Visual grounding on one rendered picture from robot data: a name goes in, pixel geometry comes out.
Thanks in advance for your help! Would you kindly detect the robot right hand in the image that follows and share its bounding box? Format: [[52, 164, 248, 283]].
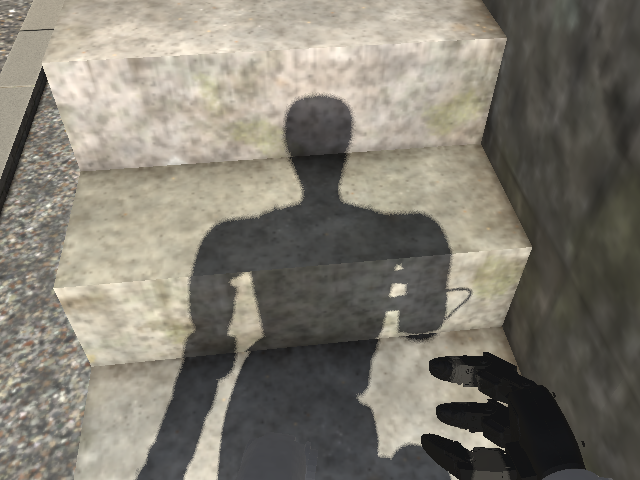
[[421, 352, 586, 480]]

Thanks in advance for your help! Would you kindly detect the left robot shin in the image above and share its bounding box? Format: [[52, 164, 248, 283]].
[[241, 438, 256, 463]]

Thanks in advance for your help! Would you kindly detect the left robot thigh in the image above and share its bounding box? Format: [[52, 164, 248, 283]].
[[235, 432, 318, 480]]

